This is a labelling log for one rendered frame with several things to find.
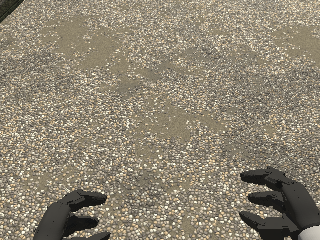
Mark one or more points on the left robot hand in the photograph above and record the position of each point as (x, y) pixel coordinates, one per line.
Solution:
(59, 221)

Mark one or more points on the right robot hand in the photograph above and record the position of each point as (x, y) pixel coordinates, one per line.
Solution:
(291, 198)

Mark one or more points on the right robot forearm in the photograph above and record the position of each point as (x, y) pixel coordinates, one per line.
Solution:
(312, 233)

